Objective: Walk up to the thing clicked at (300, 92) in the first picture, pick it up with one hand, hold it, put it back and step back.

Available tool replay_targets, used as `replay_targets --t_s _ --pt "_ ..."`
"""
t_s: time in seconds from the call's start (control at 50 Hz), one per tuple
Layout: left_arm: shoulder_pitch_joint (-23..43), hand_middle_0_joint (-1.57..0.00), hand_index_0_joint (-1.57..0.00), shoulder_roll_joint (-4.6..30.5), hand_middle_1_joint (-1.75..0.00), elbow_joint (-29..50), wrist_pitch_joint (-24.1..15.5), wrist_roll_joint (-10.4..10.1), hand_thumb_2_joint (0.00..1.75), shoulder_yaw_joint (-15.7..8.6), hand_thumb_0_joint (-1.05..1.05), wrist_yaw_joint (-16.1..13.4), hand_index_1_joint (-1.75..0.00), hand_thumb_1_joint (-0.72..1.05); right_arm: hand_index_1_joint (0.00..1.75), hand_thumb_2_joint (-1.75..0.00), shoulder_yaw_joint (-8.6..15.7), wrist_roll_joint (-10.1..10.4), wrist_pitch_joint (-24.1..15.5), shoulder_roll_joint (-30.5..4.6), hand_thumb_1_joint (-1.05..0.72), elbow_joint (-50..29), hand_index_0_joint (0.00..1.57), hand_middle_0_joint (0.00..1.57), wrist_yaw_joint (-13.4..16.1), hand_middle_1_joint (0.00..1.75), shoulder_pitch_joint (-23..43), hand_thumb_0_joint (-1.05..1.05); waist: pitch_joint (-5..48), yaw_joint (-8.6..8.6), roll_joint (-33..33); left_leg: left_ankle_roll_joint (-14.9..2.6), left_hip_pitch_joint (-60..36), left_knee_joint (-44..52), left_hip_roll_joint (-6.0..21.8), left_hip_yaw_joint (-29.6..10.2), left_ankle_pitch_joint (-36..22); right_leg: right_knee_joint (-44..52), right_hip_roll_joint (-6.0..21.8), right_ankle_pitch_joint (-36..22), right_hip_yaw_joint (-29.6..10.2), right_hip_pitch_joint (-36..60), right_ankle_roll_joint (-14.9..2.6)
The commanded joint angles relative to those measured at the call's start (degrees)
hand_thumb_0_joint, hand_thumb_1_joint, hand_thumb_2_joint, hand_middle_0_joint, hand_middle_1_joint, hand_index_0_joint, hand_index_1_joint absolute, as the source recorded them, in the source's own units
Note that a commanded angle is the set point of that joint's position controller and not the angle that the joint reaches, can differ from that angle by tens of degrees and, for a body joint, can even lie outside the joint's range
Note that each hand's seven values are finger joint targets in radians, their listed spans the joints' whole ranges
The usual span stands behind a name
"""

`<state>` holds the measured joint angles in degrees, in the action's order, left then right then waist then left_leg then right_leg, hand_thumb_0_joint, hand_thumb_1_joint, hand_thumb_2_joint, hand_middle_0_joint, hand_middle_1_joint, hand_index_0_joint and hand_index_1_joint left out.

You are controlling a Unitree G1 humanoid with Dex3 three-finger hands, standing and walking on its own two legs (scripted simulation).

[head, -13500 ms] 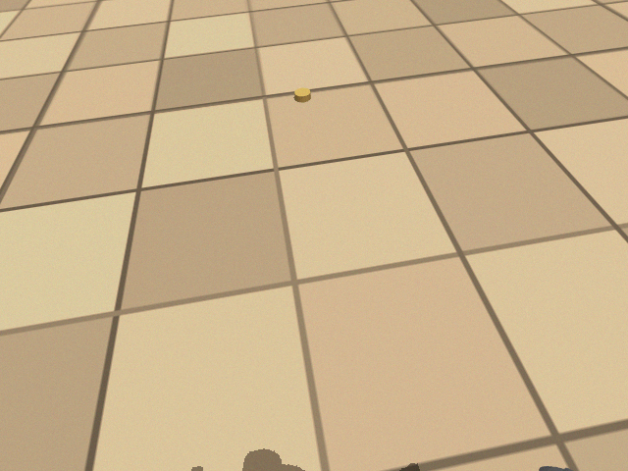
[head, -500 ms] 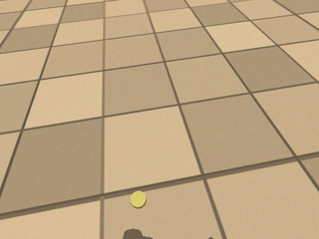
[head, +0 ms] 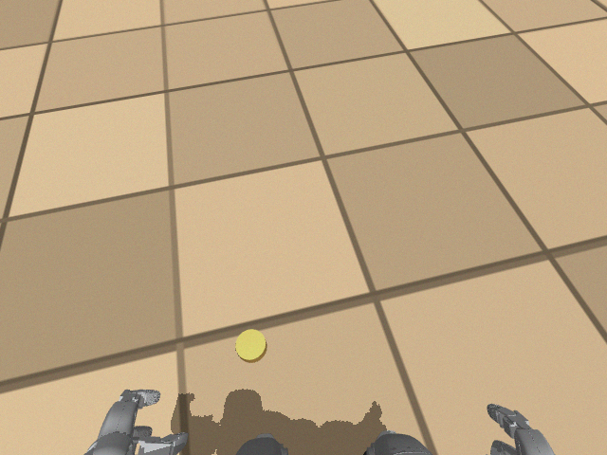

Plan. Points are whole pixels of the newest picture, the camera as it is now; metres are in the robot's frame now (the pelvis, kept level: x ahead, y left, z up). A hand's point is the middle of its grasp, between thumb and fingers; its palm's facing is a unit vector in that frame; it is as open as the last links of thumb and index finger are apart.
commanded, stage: rise first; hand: left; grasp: from above
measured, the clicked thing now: (251, 345) +0.44 +0.21 -0.73
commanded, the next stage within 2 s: none
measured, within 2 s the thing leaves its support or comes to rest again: neither
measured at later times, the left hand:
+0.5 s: hand out of the picture +0.13 +0.26 -0.22, palm faces -0.19 -0.86 -0.48, open 14.2 cm
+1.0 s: hand (196, 398) +0.25 +0.28 -0.43, palm faces -0.45 -0.37 -0.81, open 14.1 cm
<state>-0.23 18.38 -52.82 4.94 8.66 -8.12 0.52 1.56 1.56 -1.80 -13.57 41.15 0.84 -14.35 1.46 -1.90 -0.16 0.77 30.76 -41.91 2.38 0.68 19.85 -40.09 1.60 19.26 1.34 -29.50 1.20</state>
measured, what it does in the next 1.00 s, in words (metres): lowers itself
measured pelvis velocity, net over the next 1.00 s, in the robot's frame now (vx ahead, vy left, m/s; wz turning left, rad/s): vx -0.08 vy -0.01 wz -0.02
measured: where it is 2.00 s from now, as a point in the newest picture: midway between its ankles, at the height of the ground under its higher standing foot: outside the picture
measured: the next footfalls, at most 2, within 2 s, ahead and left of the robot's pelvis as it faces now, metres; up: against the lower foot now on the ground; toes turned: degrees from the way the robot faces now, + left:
none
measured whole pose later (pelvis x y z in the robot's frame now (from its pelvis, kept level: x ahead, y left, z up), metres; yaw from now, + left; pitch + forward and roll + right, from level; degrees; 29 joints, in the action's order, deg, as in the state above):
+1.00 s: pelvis -0.08 -0.01 -0.29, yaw -1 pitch +34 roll -3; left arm 22.1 28.8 -48.7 -7.4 46.0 -6.3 -9.4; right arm 3.5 -1.0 -9.2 -16.2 39.6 -2.1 -3.7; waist 8.1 -1.8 0.9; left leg 1.3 109.2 -113.4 2.1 -3.8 38.1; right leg -111.9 1.7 38.4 1.4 -107.3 0.9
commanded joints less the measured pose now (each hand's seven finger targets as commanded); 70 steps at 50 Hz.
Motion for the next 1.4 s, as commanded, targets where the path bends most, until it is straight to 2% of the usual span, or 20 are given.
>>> replay_targets --t_s 0.0,0.12,0.2,0.32,0.4,0.44,0.48,0.62,0.68,0.74,0.78,0.82,0.88,0.96,1.04,1.12,1.22,1.26,1.34,1.38 --pt "-1.38 -0.07 -0.07 9.28 -1.07 8.41 1.64 1.1 1.01 -2.36 0.0 -1.93 -1.07 -0.58 0.3 -0.9 3.61 -0.16 -3.9 -9.97 -0.91 -10.24 0.2 0.2 0.23 0.3 2.0 0.0 9.93 1.07 0.01 -0.61 0.66 0.49 -1.94 0.02 -7.2 -0.43 -2.51 -4.37 1.98 -1.39 -2.24" --pt "-4.43 -0.06 -0.05 10.66 -1.07 18.6 -0.11 3.17 1.01 -4.53 0.0 -2.36 -1.08 -0.58 0.3 -0.9 4.14 -1.16 -6.75 -8.94 -0.88 -11.97 0.2 0.2 0.67 0.3 1.46 0.0 15.45 1.07 3.36 -0.65 5.86 -8.37 -1.61 -0.12 -7.06 -9.89 -2.01 -4.17 1.09 -9.12 -2.21" --pt "-8.93 -0.06 -0.04 10.53 -1.06 25.55 0.6 5.04 1.03 -4.14 0.0 -2.16 -1.08 -0.59 0.3 -0.9 4.44 -1.34 -7.52 -8.98 -0.89 -13.63 0.2 0.2 1.03 0.3 1.5 0.0 18.51 1.16 5.72 -0.35 6.15 -10.35 -1.08 -0.89 -7.93 -13.11 -1.88 -4.24 0.98 -12.04 -2.46" --pt "-14.1 -0.07 -0.06 8.83 -1.08 30.57 3.25 5.92 1.0 -3.01 0.0 -2.04 -1.08 -0.6 0.3 -0.91 4.02 -1.54 -8.55 -8.62 -0.92 -14.99 0.2 0.2 1.16 0.3 3.05 0.0 18.98 0.3 4.6 -0.44 10.85 -14.63 -0.72 -2.15 -7.54 -17.11 -1.79 -3.4 1.26 -16.04 -2.35" --pt "-13.08 -0.06 -0.07 9.78 -1.09 32.82 3.56 7.61 0.97 -3.33 0.0 -2.4 -1.08 -0.57 0.3 -0.9 3.73 -1.65 -9.35 -8.04 -0.91 -15.84 0.2 0.2 1.18 0.3 3.0 0.0 20.78 -0.22 3.63 -1.13 15.2 -19.9 -1.29 -1.18 -6.94 -19.94 -1.67 -4.28 0.81 -18.47 -2.2" --pt "-9.1 -0.06 -0.07 10.03 -1.09 30.35 2.79 8.87 0.97 -2.8 0.0 -2.49 -1.08 -0.56 0.3 -0.9 3.65 -1.78 -10.03 -8.25 -0.91 -15.72 0.2 0.2 1.21 0.3 4.16 0.0 17.9 -1.32 2.75 -1.41 20.16 -22.7 -1.37 -1.13 -2.57 -22.19 -1.71 -0.97 0.75 -23.58 -2.06" --pt "-6.3 -0.05 -0.05 11.86 -1.08 28.57 0.92 11.14 0.97 -3.77 0.0 -2.77 -1.08 -0.55 0.3 -0.89 3.78 -1.88 -10.86 -8.4 -0.88 -15.35 0.2 0.2 1.08 0.3 4.57 0.0 18.63 -0.89 2.61 -1.57 24.2 -26.0 -1.64 -1.06 0.23 -25.4 -1.51 1.39 0.47 -27.57 -2.13" --pt "-1.2 -0.05 -0.05 13.1 -1.09 25.7 -6.31 20.0 0.98 -1.42 0.0 -4.04 -1.08 -0.52 0.3 -0.89 4.75 -1.65 -12.18 -10.38 -0.85 -13.65 0.2 0.2 -0.41 0.3 6.02 0.0 27.36 -0.64 4.67 -0.9 33.36 -36.95 -1.77 -2.71 -1.07 -40.03 -1.53 1.13 0.54 -40.8 -2.64" --pt "4.17 -0.05 -0.05 17.6 -1.08 23.27 -9.28 24.33 1.0 -3.94 0.0 -5.85 -1.09 -0.55 0.3 -0.89 5.48 -1.54 -11.81 -11.56 -0.86 -12.46 0.2 0.2 -1.08 0.3 6.35 0.0 30.99 0.54 6.88 -0.64 36.9 -41.53 -1.65 -3.44 -0.88 -45.9 -1.41 2.16 0.58 -47.76 -2.89" --pt "7.38 -0.05 -0.05 17.4 -1.08 22.62 -10.86 27.91 1.01 -2.56 0.0 -7.75 -1.08 -0.56 0.3 -0.89 5.91 -1.36 -11.2 -12.07 -0.88 -11.42 0.2 0.2 -1.83 0.3 5.62 0.0 36.02 0.43 7.27 -0.68 38.62 -46.23 -1.72 -3.51 -3.64 -50.43 -1.35 0.23 0.89 -51.83 -3.01" --pt "10.6 -0.06 -0.05 20.39 -1.08 21.6 -11.24 29.97 1.01 -4.01 0.0 -9.19 -1.09 -0.57 0.3 -0.9 6.17 -1.28 -10.76 -12.78 -0.88 -9.98 0.2 0.2 -2.09 0.3 5.13 0.0 39.36 1.08 8.13 -0.6 39.23 -49.28 -1.68 -3.29 -5.78 -53.01 -1.31 -1.13 0.98 -53.45 -3.03" --pt "17.74 -0.06 -0.06 19.93 -1.07 20.43 -11.77 31.85 1.03 -2.07 0.0 -10.16 -1.07 -0.58 0.3 -0.9 6.4 -1.76 -10.54 -12.77 -0.89 -8.92 0.2 0.2 -2.3 0.3 4.9 0.0 40.59 -0.62 7.44 -0.63 43.25 -52.06 -1.78 -3.29 -2.28 -54.9 -1.29 0.81 1.16 -55.78 -2.86" --pt "26.26 -0.07 -0.06 25.05 -1.05 15.8 -12.47 35.71 1.04 -3.49 0.0 -11.86 -1.06 -0.57 0.3 -0.9 6.39 -2.05 -9.82 -12.87 -0.88 -7.3 0.2 0.2 -2.29 0.3 3.82 0.0 42.13 -0.58 3.56 -1.69 51.32 -57.38 -2.16 -1.7 3.83 -55.9 -1.61 4.52 0.7 -56.89 -2.41" --pt "34.24 -0.09 -0.08 28.16 -1.02 8.29 -13.9 39.54 1.02 -2.97 0.0 -12.74 -1.04 -0.52 0.3 -0.89 5.94 -2.73 -8.94 -12.71 -0.86 -5.86 0.2 0.2 -2.61 0.3 2.69 0.0 44.24 -0.66 1.0 -2.44 59.16 -62.65 -2.43 -0.11 8.93 -57.34 -1.61 9.21 0.22 -56.55 -1.84" --pt "42.11 -0.08 -0.07 31.53 -1.04 4.7 -15.42 42.35 1.03 -3.04 0.0 -12.78 -1.05 -0.53 0.3 -0.89 5.87 -3.43 -8.14 -13.12 -0.87 -4.6 0.2 0.2 -2.86 0.3 1.33 0.0 45.04 -0.99 2.75 -2.44 61.47 -64.65 -2.65 -0.26 12.93 -59.42 -1.9 14.84 0.83 -60.27 -2.23" --pt "46.34 -0.05 -0.05 33.58 -1.06 -0.7 -16.63 46.64 1.05 -2.41 0.0 -13.28 -1.07 -0.56 0.3 -0.89 5.37 -3.78 -6.85 -13.55 -0.87 -3.48 0.2 0.2 -3.04 0.3 1.25 0.0 40.58 -1.78 6.0 -2.27 64.51 -65.33 -2.62 -1.5 19.2 -62.92 -2.38 20.58 2.49 -67.92 -2.81" --pt "52.33 -0.06 -0.06 33.26 -1.04 -3.93 -18.2 51.16 1.04 -0.42 0.0 -15.33 -1.04 -0.57 0.3 -0.9 4.63 -4.29 -5.0 -13.79 -0.88 -2.29 0.2 0.2 -3.84 0.3 -0.26 0.0 38.46 -4.06 9.59 -2.18 65.12 -66.73 -2.68 -3.08 19.5 -67.32 -2.19 18.56 4.53 -73.82 -3.17" --pt "52.83 -0.06 -0.05 34.37 -1.02 -6.84 -18.69 53.15 1.05 -0.94 0.0 -16.81 -1.03 -0.57 0.3 -0.9 4.3 -4.55 -4.21 -14.11 -0.89 -1.77 0.2 0.2 -4.17 0.3 -0.46 0.0 36.96 -4.22 9.96 -2.12 66.16 -67.64 -2.75 -3.5 19.19 -68.86 -2.16 18.13 5.14 -76.08 -3.23" --pt "56.78 -0.06 -0.05 35.96 -0.99 -8.28 -19.4 56.75 1.06 -1.38 0.0 -19.67 -1.0 -0.59 0.3 -0.9 3.93 -5.4 -2.99 -14.59 -0.9 -0.8 0.2 0.2 -4.99 0.3 -1.19 0.0 39.04 -4.64 11.4 -1.94 64.67 -69.76 -2.72 -3.46 15.59 -71.27 -2.07 15.16 5.5 -78.07 -3.39" --pt "59.41 -0.06 -0.05 34.8 -0.98 -9.56 -19.58 58.02 1.06 -0.1 0.0 -20.61 -0.99 -0.59 0.3 -0.9 3.95 -5.96 -2.81 -15.02 -0.9 -0.06 0.2 0.2 -5.31 0.3 -1.63 0.0 39.18 -5.73 13.9 -1.56 63.34 -70.3 -2.34 -4.31 14.3 -73.26 -1.91 13.61 6.0 -81.01 -3.32"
